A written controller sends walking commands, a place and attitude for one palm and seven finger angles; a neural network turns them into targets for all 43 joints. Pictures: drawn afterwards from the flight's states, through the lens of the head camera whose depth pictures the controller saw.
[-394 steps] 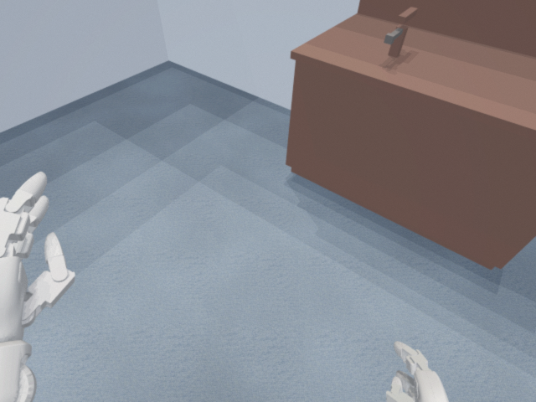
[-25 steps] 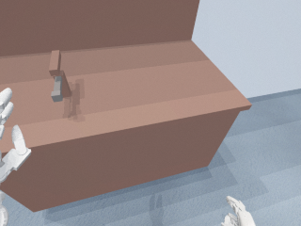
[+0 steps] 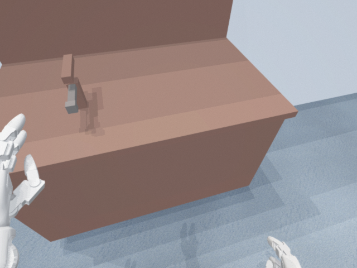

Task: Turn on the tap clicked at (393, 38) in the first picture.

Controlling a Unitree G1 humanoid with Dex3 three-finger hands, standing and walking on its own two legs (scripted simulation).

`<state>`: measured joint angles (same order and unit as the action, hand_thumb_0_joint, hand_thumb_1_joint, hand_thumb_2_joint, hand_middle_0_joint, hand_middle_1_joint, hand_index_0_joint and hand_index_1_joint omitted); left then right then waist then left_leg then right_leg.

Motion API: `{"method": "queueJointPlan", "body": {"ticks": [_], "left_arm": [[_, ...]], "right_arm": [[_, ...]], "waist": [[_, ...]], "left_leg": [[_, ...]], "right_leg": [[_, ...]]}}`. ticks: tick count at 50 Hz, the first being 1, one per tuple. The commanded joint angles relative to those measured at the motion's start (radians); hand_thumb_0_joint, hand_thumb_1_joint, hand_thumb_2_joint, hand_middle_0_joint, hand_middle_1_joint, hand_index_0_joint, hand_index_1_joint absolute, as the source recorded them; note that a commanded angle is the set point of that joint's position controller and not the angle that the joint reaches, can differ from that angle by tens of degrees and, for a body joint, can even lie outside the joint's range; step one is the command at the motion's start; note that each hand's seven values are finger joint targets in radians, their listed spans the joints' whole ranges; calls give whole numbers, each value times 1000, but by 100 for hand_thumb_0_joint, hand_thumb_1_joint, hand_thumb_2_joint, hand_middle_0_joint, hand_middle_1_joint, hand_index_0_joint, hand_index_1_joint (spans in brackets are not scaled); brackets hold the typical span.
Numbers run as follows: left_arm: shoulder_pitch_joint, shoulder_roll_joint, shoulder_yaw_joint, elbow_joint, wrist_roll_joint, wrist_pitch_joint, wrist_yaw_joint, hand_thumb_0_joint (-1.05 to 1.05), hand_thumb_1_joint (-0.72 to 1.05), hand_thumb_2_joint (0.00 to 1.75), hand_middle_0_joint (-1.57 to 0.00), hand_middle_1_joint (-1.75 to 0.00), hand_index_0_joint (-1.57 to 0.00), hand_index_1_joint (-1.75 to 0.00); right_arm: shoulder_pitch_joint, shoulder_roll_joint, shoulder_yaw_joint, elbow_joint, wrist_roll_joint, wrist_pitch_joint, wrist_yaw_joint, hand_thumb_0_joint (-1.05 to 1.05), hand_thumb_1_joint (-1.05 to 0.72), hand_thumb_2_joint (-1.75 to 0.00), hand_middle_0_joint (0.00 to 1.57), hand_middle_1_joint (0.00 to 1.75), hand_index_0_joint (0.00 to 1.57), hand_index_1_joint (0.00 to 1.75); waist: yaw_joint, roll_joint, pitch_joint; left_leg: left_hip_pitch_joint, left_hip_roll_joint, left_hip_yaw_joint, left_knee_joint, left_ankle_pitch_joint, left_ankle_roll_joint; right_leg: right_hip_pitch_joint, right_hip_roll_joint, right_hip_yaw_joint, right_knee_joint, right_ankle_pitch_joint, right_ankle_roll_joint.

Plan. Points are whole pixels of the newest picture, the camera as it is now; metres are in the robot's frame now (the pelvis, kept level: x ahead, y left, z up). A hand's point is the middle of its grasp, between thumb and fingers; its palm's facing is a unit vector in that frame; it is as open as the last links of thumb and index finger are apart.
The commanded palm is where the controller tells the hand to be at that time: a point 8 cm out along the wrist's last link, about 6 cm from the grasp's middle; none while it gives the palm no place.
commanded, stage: look again from close up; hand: left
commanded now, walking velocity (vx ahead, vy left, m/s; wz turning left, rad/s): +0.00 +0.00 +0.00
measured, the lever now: (71, 107) +0.53 +0.36 +0.04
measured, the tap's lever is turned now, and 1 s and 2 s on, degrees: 0 0 0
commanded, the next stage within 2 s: shuffle to correct the standing spot in 0.32 s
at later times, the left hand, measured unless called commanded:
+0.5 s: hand (31, 157) +0.27 +0.30 +0.14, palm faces +0.40 -0.84 -0.36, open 7.4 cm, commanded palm +0.21 +0.31 +0.18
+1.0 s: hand (49, 122) +0.35 +0.29 +0.16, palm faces +0.41 -0.85 -0.32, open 7.4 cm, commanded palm +0.30 +0.32 +0.18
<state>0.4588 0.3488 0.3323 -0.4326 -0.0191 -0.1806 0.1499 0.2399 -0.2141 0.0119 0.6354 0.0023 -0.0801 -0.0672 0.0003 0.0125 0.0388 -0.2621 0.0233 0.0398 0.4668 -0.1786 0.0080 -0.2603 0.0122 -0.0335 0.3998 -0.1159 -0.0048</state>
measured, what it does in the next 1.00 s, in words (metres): shifts its weight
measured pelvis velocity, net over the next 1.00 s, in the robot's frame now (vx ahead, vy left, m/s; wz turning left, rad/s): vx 0.13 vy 0.05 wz -0.01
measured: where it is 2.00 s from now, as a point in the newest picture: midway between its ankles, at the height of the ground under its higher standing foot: outside the picture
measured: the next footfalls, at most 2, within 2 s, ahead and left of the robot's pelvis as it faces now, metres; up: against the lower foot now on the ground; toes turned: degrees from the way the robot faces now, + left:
right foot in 1.20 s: +0.27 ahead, -0.02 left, +0.00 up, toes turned +0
left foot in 1.52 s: +0.29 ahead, +0.18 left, +0.00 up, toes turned +0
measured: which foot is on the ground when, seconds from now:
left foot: down 0.00-1.00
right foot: down 0.00-0.98, up 1.00-1.00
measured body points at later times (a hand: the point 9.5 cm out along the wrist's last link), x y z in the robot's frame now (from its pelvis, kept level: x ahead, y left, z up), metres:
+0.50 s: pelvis +0.05 +0.03 +0.00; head +0.06 +0.06 +0.45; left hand +0.25 +0.34 +0.16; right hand +0.21 -0.17 -0.07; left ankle +0.05 +0.11 -0.74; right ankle +0.07 -0.11 -0.74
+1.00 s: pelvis +0.13 +0.05 -0.03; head +0.16 +0.08 +0.42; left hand +0.32 +0.34 +0.17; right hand +0.31 -0.19 -0.09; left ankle +0.04 +0.11 -0.74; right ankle +0.07 -0.11 -0.72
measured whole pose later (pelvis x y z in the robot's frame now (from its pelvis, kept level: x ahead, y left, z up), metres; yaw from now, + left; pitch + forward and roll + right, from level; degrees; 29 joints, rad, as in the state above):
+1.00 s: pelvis +0.13 +0.05 -0.03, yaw -1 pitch +1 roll -2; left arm 0.43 0.36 0.40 -0.56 -0.05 -0.23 0.13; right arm 0.20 -0.22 0.00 0.57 0.01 -0.10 -0.01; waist 0.01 -0.05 0.04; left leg -0.18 -0.03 0.06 0.66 -0.53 0.09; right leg -0.31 -0.03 0.00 0.85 -0.44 0.01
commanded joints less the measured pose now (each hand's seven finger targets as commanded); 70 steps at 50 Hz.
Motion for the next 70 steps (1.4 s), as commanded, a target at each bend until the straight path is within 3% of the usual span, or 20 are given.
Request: {"method": "queueJointPlan", "body": {"ticks": [1,3,4,5,8,11,15,22,39,45,47,49,51,52,58,59,60,62,67,70], "left_arm": [[-77,157,95,-212,0,-66,25,0,90,90,-20,-30,-20,-30],[-75,148,85,-207,4,-70,26,0,90,90,-20,-30,-20,-30],[-1146,1040,711,-509,149,-182,5,0,90,90,-20,-30,-20,-30],[-549,407,297,98,42,-140,-41,0,90,90,-20,-30,-20,-30],[-264,188,109,9,-23,-136,-54,0,90,90,-20,-30,-20,-30],[-116,111,34,-88,-30,-131,-68,0,90,90,-20,-30,-20,-30],[-115,188,119,-82,-12,-108,-48,0,90,90,-20,-30,-20,-30],[-307,208,161,-223,-6,-134,-41,0,90,90,-20,-30,-20,-30],[-136,190,164,-230,-34,-98,-23,0,90,90,-20,-30,-20,-30],[-132,217,185,-348,-39,-122,1,0,90,90,-20,-30,-20,-30],[-142,208,182,-371,-46,-124,-2,0,90,90,-20,-30,-20,-30],[-182,182,146,-365,-33,-127,-6,0,90,90,-20,-30,-20,-30],[-217,169,133,-332,-23,-126,0,0,90,90,-20,-30,-20,-30],[-184,188,160,-300,-30,-111,7,0,90,90,-20,-30,-20,-30],[22,187,196,-244,-49,-90,-15,0,90,90,-20,-30,-20,-30],[42,221,223,-240,-50,-90,-19,0,90,90,-20,-30,-20,-30],[11,255,267,-259,-55,-107,-25,0,90,90,-20,-30,-20,-30],[8,264,302,-201,-52,-121,-25,0,90,90,-20,-30,-20,-30],[-209,209,166,-297,-40,-124,-35,0,90,90,-20,-30,-20,-30],[-195,179,112,-280,-30,-100,-11,0,90,90,-20,-30,-20,-30]], "right_arm": [[-119,-97,-39,-162,1,-67,-11,0,-90,-90,20,30,20,30],[-111,-100,-41,-160,2,-70,-9,0,-90,-90,20,30,20,30],[-2,-132,-48,-169,-36,-119,1,0,-90,-90,20,30,20,30],[-52,-7,-10,-96,-5,-108,1,0,-90,-90,20,30,20,30],[-76,-95,-52,-195,10,-137,22,0,-90,-90,20,30,20,30],[-101,-100,-46,-201,14,-146,51,0,-90,-90,20,30,20,30],[-93,-106,-37,-223,14,-142,44,0,-90,-90,20,30,20,30],[-118,-96,-23,-233,-11,-144,29,0,-90,-90,20,30,20,30],[-99,-102,-48,-230,10,-62,43,0,-90,-90,20,30,20,30],[-133,-94,-51,-224,14,-69,54,0,-90,-90,20,30,20,30],[-102,-96,-50,-205,14,-64,47,0,-90,-90,20,30,20,30],[-86,-95,-60,-210,-8,-63,58,0,-90,-90,20,30,20,30],[-83,-89,-70,-222,-2,-72,63,0,-90,-90,20,30,20,30],[-58,-122,-88,-203,-9,-63,61,0,-90,-90,20,30,20,30],[-133,-107,-55,-238,5,-44,44,0,-90,-90,20,30,20,30],[-140,-103,-58,-234,12,-42,47,0,-90,-90,20,30,20,30],[-153,-111,-70,-252,8,-45,51,0,-90,-90,20,30,20,30],[-115,-101,-56,-235,0,-22,48,0,-90,-90,20,30,20,30],[-128,-82,-24,-185,4,-30,57,0,-90,-90,20,30,20,30],[-118,-84,-23,-178,-12,-87,27,0,-90,-90,20,30,20,30]], "waist": [[9,68,-84],[11,61,-75],[37,-150,44],[11,-166,-224],[55,129,-145],[50,112,-86],[50,-148,-66],[36,189,-88],[9,-13,-197],[33,-80,-179],[-29,140,-165],[-57,387,-105],[-51,118,-58],[-63,153,-69],[44,79,-162],[55,-64,-254],[50,-218,-324],[19,-114,-153],[1,-52,-76],[27,-82,-111]], "left_leg": [[-101,58,-76,-165,-205,-5],[-121,61,-81,-167,-243,-2],[-132,59,-17,66,-81,25],[28,-42,-23,90,-70,25],[81,-22,-1,-3,-164,4],[33,0,-24,-99,-251,6],[-62,31,-65,-155,-251,10],[-44,85,-111,-246,-188,24],[40,21,-13,203,374,7],[-179,-48,29,283,32,2],[177,5,-65,-8,234,63],[455,222,-394,-58,602,170],[613,194,-273,-10,694,143],[599,179,-290,-2,744,108],[-71,51,-21,359,517,6],[-185,-5,31,650,288,7],[-336,-97,5,929,-252,30],[-361,-16,-116,991,-334,10],[-38,28,-37,598,-213,0],[60,-43,60,289,-203,7]], "right_leg": [[127,-40,84,-74,-175,9],[130,-43,91,-77,-214,9],[-86,-123,170,-151,-100,72],[-5,-186,130,-116,-216,-28],[-37,-141,225,-138,-345,-44],[-20,-76,170,-123,-386,-22],[60,-21,92,-82,-296,7],[134,-1,16,77,-82,0],[168,-68,57,196,294,-77],[351,-202,224,216,451,-167],[26,-91,57,426,289,-47],[-430,42,-17,771,-419,-11],[-640,43,-58,792,-427,-31],[-637,35,-105,738,-404,-33],[352,30,-150,85,176,-85],[490,-107,17,78,210,-152],[506,-317,408,34,252,-247],[187,-397,561,-161,-193,-241],[-233,-273,205,-243,-287,-161],[-126,-231,182,-256,-407,-122]]}}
